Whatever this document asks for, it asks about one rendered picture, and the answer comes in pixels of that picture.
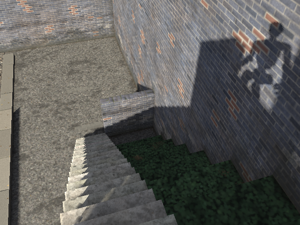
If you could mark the stairs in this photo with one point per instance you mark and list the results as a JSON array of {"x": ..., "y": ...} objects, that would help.
[{"x": 103, "y": 189}]

